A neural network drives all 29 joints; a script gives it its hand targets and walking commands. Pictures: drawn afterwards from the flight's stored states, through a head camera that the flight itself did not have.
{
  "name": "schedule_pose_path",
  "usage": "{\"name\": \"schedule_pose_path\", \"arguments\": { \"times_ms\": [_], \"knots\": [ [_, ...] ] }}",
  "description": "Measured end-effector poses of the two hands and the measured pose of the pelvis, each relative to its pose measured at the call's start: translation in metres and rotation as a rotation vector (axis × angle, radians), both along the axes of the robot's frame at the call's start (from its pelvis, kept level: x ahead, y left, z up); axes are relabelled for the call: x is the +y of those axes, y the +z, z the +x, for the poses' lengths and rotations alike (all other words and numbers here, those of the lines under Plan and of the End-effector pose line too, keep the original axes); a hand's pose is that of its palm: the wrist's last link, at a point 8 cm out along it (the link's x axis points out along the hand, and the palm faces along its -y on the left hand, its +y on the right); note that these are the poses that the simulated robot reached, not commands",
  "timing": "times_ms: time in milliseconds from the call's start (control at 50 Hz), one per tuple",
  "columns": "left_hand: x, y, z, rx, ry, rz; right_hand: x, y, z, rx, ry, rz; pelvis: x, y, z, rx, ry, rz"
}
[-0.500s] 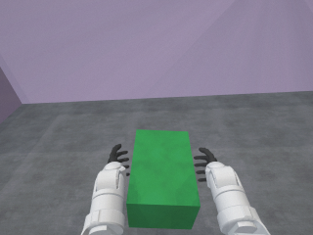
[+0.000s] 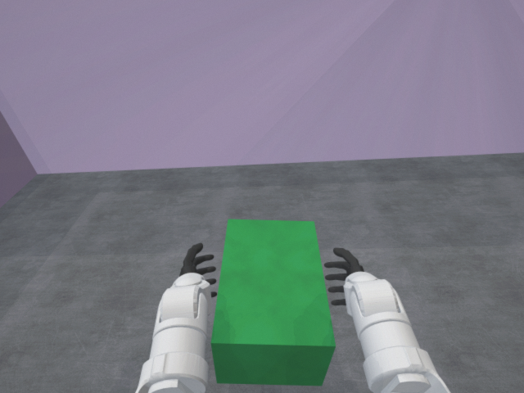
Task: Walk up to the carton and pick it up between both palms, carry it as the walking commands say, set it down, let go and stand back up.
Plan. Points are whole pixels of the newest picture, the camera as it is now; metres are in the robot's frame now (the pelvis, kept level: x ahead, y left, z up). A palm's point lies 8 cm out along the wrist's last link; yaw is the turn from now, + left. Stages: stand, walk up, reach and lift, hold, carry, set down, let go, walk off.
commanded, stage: hold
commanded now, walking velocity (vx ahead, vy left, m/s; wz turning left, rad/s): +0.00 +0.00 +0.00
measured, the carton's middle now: (270, 294) +0.36 +0.02 -0.05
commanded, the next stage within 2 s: carry in 0.18 s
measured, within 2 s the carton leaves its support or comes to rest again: neither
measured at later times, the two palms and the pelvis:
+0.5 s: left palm (189, 267) +0.31 +0.14 +0.09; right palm (357, 270) +0.29 -0.12 +0.09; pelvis +0.00 +0.01 -0.01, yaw -2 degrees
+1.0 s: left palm (259, 221) +0.37 +0.02 +0.13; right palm (418, 253) +0.30 -0.21 +0.11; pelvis +0.02 -0.03 -0.01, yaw -13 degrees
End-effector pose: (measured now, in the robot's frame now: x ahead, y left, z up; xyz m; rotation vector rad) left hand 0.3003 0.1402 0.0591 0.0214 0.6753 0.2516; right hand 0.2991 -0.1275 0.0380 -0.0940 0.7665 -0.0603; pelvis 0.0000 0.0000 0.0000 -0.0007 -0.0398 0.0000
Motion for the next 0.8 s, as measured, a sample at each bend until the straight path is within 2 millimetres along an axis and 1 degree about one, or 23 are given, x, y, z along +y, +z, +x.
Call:
{"name": "schedule_pose_path", "arguments": {
  "times_ms": [180, 280, 380, 420, 460, 500, 540, 640, 680, 740, 800],
  "knots": [
    [0.0, -0.001, -0.001, 0.0, 0.0, -0.004, 0.0, 0.001, 0.0, -0.007, -0.003, -0.001, 0.0, -0.001, 0.0, -0.003, 0.0, -0.001],
    [-0.001, 0.008, -0.002, -0.042, -0.022, -0.03, 0.0, 0.016, -0.001, -0.057, -0.038, -0.033, 0.005, -0.007, -0.001, -0.032, -0.001, -0.01],
    [0.006, 0.016, -0.002, -0.046, -0.037, -0.053, 0.007, 0.03, -0.003, -0.066, -0.079, -0.055, 0.014, -0.011, 0.0, -0.043, -0.003, -0.021],
    [0.007, 0.02, 0.0, -0.043, -0.023, -0.057, 0.01, 0.035, -0.005, -0.062, -0.099, -0.053, 0.014, -0.012, 0.001, -0.04, -0.016, -0.018],
    [0.005, 0.026, 0.003, -0.041, 0.003, -0.05, 0.01, 0.04, -0.007, -0.058, -0.125, -0.051, 0.012, -0.012, 0.003, -0.036, -0.031, -0.018],
    [-0.002, 0.035, 0.008, -0.041, 0.009, -0.055, 0.006, 0.048, -0.005, -0.056, -0.148, -0.065, 0.009, -0.012, 0.005, -0.031, -0.042, -0.021],
    [-0.013, 0.043, 0.015, -0.048, -0.007, -0.063, -0.003, 0.055, -0.004, -0.062, -0.18, -0.075, 0.003, -0.012, 0.007, -0.023, -0.056, -0.023],
    [-0.055, 0.058, 0.038, -0.065, -0.057, -0.015, -0.038, 0.065, 0.004, -0.072, -0.279, -0.128, -0.015, -0.025, 0.008, 0.008, -0.111, -0.03],
    [-0.069, 0.065, 0.042, -0.061, -0.071, -0.005, -0.049, 0.067, 0.004, -0.061, -0.31, -0.153, -0.018, -0.023, 0.009, 0.01, -0.115, -0.03],
    [-0.079, 0.072, 0.047, -0.042, -0.077, 0.028, -0.056, 0.071, 0.007, -0.033, -0.338, -0.168, -0.018, -0.019, 0.012, 0.024, -0.126, -0.023],
    [-0.078, 0.075, 0.054, -0.035, -0.074, 0.045, -0.053, 0.071, 0.012, -0.016, -0.347, -0.183, -0.014, -0.02, 0.013, 0.047, -0.128, -0.028]
  ]
}}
